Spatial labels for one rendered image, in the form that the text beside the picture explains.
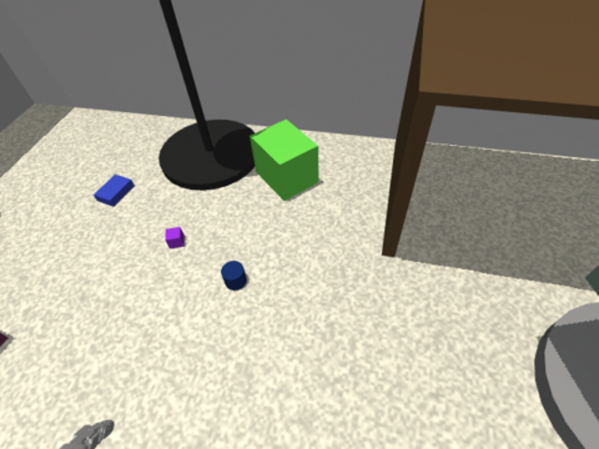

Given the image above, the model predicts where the left robot hand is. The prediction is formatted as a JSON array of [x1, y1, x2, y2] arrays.
[[60, 420, 114, 449]]

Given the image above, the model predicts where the office chair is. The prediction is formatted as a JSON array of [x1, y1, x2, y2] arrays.
[[534, 265, 599, 449]]

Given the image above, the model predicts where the desk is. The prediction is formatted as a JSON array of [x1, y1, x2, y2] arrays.
[[382, 0, 599, 257]]

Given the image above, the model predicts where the coat stand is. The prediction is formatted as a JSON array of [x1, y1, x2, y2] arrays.
[[159, 0, 255, 191]]

